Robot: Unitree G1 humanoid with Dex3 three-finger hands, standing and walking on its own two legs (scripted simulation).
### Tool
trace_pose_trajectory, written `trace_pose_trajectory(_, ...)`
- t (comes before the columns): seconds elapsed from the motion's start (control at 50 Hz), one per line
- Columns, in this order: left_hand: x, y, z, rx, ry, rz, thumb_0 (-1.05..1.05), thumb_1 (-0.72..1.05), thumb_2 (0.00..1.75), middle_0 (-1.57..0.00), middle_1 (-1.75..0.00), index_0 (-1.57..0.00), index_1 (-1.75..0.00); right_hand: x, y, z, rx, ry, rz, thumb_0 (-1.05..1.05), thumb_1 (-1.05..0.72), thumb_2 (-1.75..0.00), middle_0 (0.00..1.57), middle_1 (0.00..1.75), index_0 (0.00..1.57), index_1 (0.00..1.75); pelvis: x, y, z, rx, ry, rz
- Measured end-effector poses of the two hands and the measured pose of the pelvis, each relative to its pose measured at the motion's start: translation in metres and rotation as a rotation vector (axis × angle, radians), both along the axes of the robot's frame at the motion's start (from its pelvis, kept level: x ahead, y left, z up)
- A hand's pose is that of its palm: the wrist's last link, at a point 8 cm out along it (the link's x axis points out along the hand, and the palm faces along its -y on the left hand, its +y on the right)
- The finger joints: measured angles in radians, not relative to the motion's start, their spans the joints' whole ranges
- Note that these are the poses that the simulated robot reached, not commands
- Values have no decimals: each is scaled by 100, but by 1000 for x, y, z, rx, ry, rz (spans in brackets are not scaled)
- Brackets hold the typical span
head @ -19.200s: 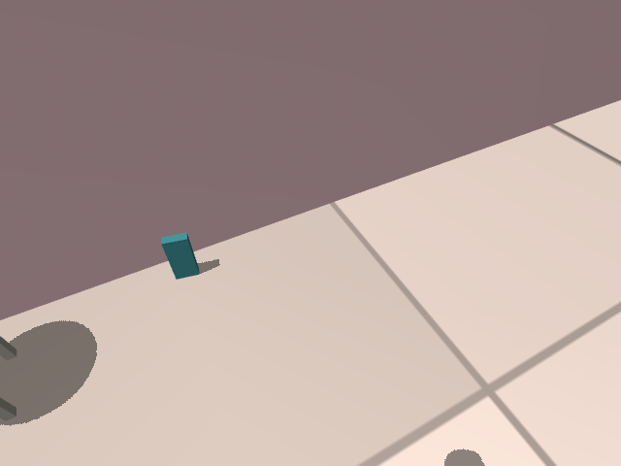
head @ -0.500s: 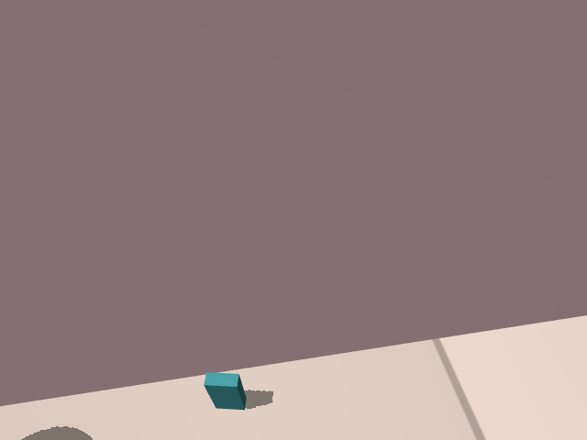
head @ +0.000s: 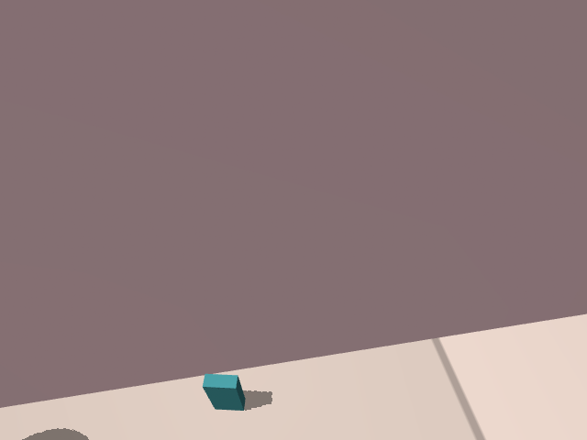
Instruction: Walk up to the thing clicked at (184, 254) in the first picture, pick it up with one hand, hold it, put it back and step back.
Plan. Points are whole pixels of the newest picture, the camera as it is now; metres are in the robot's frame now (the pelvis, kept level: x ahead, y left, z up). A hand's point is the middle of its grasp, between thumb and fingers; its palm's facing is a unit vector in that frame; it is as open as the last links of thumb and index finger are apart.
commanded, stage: stand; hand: left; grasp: from the side
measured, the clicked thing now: (225, 393) +0.40 +0.23 -0.67
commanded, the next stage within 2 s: go down in 0.56 s
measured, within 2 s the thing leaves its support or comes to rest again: neither
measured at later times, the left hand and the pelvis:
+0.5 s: hand out of the picture +0.07 +0.26 -0.16, palm faces -0.03 -0.94 -0.35, open 7.4 cm; pelvis +0.00 +0.00 +0.00, yaw +0 degrees
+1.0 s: hand out of the picture +0.15 +0.27 -0.16, palm faces +0.03 -0.94 -0.35, open 13.4 cm; pelvis -0.02 +0.01 -0.02, yaw -1 degrees
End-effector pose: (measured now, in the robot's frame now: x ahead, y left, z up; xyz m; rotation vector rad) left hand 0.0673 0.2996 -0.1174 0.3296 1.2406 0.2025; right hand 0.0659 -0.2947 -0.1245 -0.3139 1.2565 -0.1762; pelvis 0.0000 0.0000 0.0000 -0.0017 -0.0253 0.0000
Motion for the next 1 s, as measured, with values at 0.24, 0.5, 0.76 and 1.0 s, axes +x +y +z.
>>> trace_pose_trajectory(0.24, 4, 0, -1, -6, -14, -2, 0, 90, 90, -20, -30, -20, -31, 5, 1, 3, -7, -18, 1, 1, -91, -90, 20, 30, 20, 30, 1, 2, 0, 0, -5, -1)
trace_pose_trajectory(0.5, 0, 2, -1, -5, -6, -1, 0, 90, 90, -20, -30, -20, -31, 1, 3, 3, -4, -17, -3, 1, -91, -90, 20, 30, 20, 30, -1, 3, 0, 0, -9, -4)
trace_pose_trajectory(0.76, 17, -1, -1, -15, -90, 37, 1, 83, 83, -17, -23, -16, -24, 2, 13, 1, 5, -102, -15, 1, -93, -91, 20, 30, 20, 30, -10, 5, -4, 0, 32, 3)
trace_pose_trajectory(1.0, 75, 12, -11, -6, -153, 8, 0, 21, 27, -6, -7, -6, -7, 0, 47, -8, 64, -213, -68, 1, -94, -91, 20, 30, 20, 30, -15, 10, -23, -5, 147, -22)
